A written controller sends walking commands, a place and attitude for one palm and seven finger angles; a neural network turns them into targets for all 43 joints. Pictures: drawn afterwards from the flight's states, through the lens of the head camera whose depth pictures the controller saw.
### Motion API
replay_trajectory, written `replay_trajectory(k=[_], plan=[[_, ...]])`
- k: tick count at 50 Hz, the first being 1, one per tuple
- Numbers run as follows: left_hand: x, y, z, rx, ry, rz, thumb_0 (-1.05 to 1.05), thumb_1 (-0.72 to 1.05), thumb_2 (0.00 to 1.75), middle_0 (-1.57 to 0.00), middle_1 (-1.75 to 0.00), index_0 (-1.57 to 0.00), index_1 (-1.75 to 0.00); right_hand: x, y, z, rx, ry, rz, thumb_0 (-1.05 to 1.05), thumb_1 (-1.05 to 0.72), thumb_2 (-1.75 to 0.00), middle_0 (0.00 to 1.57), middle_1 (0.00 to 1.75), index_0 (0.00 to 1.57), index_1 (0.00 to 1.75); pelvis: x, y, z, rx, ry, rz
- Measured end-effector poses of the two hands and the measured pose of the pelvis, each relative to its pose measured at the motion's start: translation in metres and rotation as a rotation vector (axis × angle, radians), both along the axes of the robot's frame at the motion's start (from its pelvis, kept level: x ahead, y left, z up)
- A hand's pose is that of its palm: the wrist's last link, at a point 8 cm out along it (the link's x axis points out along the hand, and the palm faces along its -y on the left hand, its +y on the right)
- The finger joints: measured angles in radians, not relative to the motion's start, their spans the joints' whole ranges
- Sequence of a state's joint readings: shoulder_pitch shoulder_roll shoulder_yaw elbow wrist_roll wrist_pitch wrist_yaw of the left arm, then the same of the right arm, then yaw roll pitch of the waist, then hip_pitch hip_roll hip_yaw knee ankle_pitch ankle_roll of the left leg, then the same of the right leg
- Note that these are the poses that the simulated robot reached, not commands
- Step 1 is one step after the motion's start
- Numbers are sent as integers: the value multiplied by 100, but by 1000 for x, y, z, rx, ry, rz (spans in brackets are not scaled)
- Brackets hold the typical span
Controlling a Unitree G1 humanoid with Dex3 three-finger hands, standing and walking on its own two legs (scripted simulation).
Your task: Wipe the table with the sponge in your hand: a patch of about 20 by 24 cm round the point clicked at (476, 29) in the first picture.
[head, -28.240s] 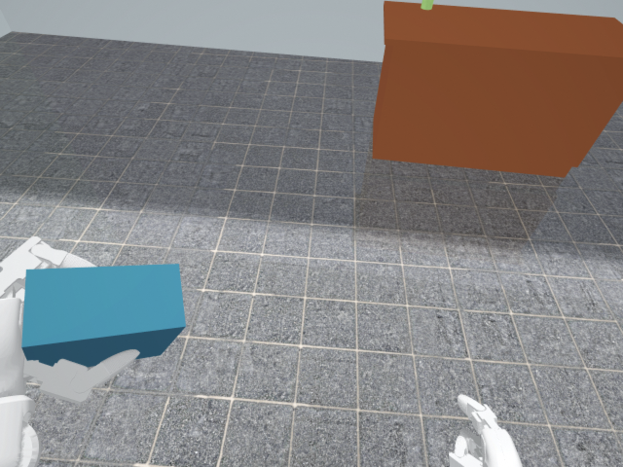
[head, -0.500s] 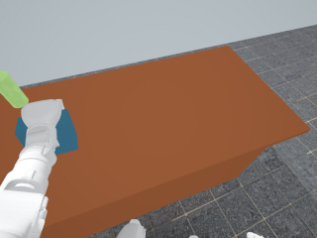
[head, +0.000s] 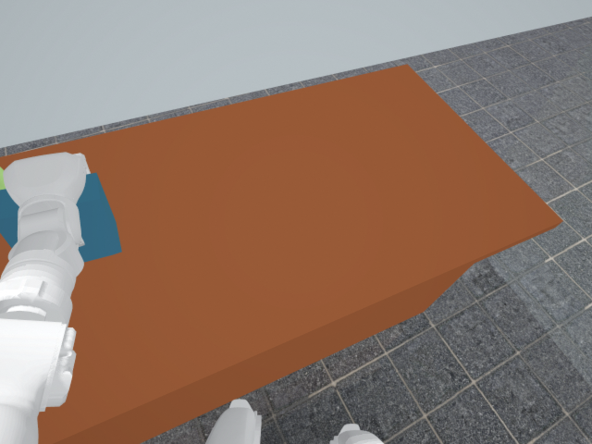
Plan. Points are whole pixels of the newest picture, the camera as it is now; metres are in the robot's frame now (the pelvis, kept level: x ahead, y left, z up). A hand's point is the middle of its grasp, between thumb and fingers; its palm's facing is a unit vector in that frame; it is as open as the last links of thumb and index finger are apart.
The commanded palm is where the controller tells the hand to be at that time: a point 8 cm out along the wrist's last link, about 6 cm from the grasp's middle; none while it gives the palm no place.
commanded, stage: slide across to the middle lane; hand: left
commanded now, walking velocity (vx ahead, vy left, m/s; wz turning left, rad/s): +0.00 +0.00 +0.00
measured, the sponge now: (69, 232) +0.41 +0.35 -0.02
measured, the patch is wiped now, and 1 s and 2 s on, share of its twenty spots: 0.55 0.70 0.75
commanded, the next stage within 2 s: wipe back along the middle lane in 0.54 s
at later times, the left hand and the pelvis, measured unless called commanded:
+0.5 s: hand (98, 192) +0.45 +0.30 +0.04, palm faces -0.09 +0.00 -1.00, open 10.4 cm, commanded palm +0.44 +0.26 +0.08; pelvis +0.02 +0.01 +0.02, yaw +1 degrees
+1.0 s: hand (118, 203) +0.44 +0.27 +0.03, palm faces -0.07 +0.00 -1.00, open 10.4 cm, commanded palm +0.40 +0.23 +0.06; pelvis +0.04 +0.00 +0.03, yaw +1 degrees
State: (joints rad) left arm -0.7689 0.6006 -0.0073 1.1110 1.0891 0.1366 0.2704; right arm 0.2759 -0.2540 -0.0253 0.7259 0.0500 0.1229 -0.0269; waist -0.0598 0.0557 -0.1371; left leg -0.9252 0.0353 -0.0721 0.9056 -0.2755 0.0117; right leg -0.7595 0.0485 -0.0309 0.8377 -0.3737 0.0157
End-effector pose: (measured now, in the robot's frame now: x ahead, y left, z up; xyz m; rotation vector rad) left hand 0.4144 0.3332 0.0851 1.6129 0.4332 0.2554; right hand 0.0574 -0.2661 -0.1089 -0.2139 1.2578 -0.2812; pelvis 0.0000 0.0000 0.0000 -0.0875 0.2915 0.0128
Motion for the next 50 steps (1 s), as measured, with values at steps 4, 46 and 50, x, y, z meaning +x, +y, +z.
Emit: replay_trajectory(k=[4,46,50], plan=[[-2,-2,0,10,-16,-6,2,-55,107,-74,-128,-74,-130,-2,4,0,11,9,-10,1,-91,-90,20,30,20,30,2,2,3,0,-6,-1],[12,-67,0,-40,-50,-9,0,-51,107,-66,-136,-67,-137,71,14,15,98,-44,12,1,-91,-90,20,30,20,30,43,-1,25,27,-61,3],[6,-72,0,-44,-56,-11,-1,-50,107,-66,-136,-66,-137,85,14,19,105,-75,23,1,-91,-90,20,30,20,30,45,-4,26,31,-72,3]])
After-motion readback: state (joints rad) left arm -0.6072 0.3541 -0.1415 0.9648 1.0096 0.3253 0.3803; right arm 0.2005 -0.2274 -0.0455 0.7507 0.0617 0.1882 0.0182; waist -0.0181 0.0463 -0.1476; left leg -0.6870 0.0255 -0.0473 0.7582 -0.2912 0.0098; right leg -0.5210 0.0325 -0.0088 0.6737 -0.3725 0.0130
